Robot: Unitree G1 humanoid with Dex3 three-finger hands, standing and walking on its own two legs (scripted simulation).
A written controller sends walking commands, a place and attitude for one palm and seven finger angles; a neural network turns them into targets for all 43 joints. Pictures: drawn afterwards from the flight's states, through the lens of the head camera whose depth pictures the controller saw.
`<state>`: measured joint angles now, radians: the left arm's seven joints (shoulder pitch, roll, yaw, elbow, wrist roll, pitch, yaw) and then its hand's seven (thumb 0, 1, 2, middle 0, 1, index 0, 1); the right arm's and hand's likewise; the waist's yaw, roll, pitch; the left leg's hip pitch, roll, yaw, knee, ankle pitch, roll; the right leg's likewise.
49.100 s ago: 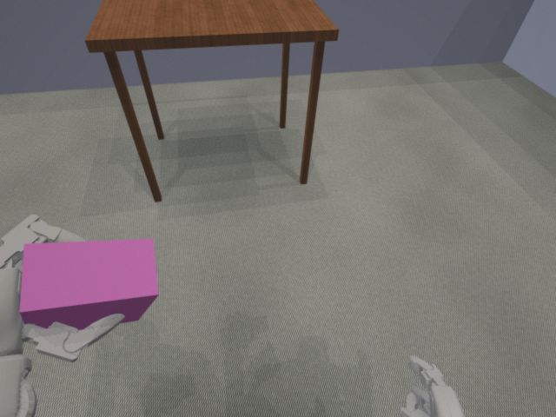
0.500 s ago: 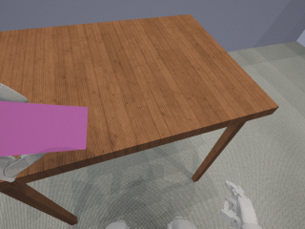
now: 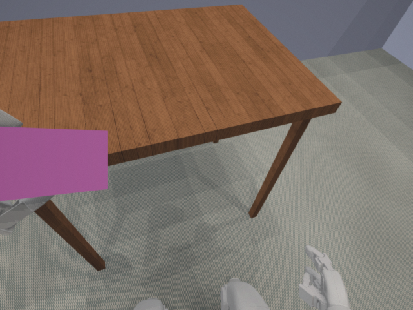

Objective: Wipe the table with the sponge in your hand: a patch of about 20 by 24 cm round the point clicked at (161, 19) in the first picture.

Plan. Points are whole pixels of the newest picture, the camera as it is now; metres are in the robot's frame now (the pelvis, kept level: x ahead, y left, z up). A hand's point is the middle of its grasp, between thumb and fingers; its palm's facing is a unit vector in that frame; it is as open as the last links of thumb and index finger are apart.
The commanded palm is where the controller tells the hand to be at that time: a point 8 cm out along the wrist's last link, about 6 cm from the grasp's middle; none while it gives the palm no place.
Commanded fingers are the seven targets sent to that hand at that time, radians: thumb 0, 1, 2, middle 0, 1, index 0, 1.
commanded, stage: stop stepping back and stand still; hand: left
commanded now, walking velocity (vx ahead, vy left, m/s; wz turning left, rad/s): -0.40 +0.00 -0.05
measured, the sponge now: (54, 157) +0.24 +0.20 +0.23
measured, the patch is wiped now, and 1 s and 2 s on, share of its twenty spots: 1.00 1.00 1.00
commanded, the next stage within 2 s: stand and wait in 1.16 s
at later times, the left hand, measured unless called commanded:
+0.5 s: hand out of the picture +0.07 +0.18 +0.27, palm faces +0.46 -0.83 -0.32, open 10.3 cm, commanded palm +0.01 +0.22 +0.27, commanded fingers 0.00 0.10 1.30 -1.20 -1.60 -1.20 -1.60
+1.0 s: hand out of the picture -0.03 +0.14 +0.26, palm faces +0.48 -0.79 -0.38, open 10.3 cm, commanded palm -0.09 +0.19 +0.27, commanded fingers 0.00 0.10 1.30 -1.20 -1.60 -1.20 -1.60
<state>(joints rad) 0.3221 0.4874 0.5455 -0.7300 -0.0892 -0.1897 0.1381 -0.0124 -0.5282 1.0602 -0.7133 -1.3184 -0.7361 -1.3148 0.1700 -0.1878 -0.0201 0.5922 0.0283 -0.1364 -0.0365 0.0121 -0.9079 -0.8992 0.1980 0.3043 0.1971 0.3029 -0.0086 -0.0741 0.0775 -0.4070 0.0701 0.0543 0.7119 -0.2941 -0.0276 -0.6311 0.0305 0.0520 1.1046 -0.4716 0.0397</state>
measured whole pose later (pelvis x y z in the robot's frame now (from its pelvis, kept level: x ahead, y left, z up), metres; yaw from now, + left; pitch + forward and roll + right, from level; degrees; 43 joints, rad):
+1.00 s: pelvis -0.24 -0.10 +0.00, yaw +1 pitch -3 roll +0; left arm 0.28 0.42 0.43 -0.52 -0.06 -0.13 0.11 -0.01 -0.53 1.06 -0.71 -1.33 -0.73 -1.32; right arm 0.24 -0.23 0.02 0.59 0.03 -0.10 -0.05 0.01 -0.91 -0.90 0.20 0.30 0.20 0.30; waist -0.02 0.05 -0.04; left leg -0.47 0.04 -0.02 0.96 -0.42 0.02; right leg -0.37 0.00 -0.11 0.68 -0.24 -0.07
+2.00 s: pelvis -0.21 -0.05 +0.02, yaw -1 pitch -1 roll -1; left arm 0.36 0.39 0.42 -0.61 -0.06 -0.15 0.15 -0.01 -0.53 1.06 -0.71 -1.33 -0.73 -1.32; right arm 0.14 -0.20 0.03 0.60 0.02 -0.08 -0.05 0.01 -0.91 -0.90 0.20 0.30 0.20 0.30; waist 0.01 0.01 0.03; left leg -0.23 0.02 0.03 0.51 -0.27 0.01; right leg -0.26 -0.01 -0.05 0.44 -0.18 0.01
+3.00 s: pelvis -0.21 -0.06 +0.03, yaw -1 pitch +0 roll -1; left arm 0.39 0.39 0.41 -0.59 -0.06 -0.14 0.15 -0.01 -0.53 1.06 -0.71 -1.33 -0.73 -1.32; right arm 0.17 -0.22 0.02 0.60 0.02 -0.06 -0.05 0.01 -0.91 -0.90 0.20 0.30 0.20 0.30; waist 0.00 0.04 0.01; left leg -0.23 0.03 0.02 0.50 -0.26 0.00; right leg -0.25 0.00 -0.06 0.43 -0.17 0.00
